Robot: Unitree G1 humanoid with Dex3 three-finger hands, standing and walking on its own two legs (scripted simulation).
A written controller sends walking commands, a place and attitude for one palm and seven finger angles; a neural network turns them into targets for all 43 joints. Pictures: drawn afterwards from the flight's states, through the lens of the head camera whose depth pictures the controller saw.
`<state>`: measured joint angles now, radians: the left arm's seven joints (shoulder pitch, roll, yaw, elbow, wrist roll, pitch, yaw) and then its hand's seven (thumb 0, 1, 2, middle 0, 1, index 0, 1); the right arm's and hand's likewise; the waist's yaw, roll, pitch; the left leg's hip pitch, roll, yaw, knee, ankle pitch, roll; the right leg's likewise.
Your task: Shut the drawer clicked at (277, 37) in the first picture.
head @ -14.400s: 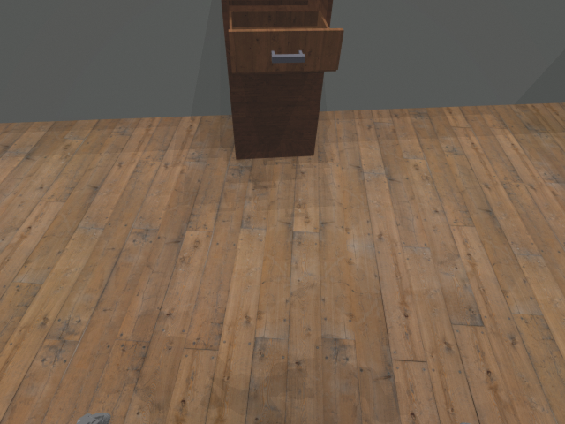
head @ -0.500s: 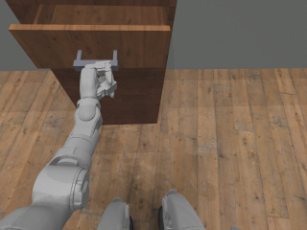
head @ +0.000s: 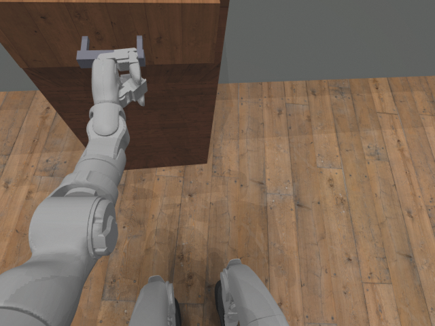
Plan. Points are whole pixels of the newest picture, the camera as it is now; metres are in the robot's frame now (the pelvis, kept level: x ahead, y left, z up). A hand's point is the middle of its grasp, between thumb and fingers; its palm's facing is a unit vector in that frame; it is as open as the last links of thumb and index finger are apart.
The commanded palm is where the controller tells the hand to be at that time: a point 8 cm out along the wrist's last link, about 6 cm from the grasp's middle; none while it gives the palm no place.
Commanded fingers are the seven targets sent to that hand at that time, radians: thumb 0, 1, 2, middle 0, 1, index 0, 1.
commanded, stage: push the drawer shut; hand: left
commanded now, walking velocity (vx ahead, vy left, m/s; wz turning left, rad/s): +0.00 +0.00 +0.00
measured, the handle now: (112, 50) +0.62 +0.11 +0.06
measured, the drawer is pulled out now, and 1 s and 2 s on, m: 0.04 0.00 0.00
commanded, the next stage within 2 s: pull the fist back off the drawer in 0.54 s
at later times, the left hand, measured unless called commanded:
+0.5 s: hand (137, 65) +0.58 +0.07 +0.06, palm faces -0.04 -1.00 -0.05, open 3.2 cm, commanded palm +0.60 +0.10 +0.06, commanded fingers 0.00 0.90 0.90 -1.40 -1.60 -1.40 -1.60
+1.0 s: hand (134, 64) +0.58 +0.07 +0.06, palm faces -0.04 -1.00 -0.04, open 3.2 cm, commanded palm +0.56 +0.10 +0.06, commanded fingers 0.00 0.90 0.90 -1.40 -1.60 -1.40 -1.60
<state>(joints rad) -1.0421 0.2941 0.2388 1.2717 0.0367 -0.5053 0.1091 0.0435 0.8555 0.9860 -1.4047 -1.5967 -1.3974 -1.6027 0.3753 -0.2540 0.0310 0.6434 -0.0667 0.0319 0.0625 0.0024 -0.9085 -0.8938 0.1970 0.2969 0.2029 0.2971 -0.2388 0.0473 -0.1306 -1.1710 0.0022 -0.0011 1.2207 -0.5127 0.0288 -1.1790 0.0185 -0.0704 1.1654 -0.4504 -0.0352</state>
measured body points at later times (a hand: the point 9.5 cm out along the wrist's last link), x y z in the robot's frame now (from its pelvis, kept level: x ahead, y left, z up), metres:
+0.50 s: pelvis +0.00 +0.01 -0.01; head +0.18 +0.02 +0.40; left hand +0.58 +0.12 +0.06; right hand -0.06 -0.24 -0.11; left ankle +0.02 +0.10 -0.63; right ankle +0.05 -0.10 -0.63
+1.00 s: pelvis -0.02 +0.02 -0.02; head +0.17 +0.04 +0.39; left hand +0.58 +0.12 +0.06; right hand -0.07 -0.23 -0.11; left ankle +0.02 +0.10 -0.63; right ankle +0.05 -0.10 -0.63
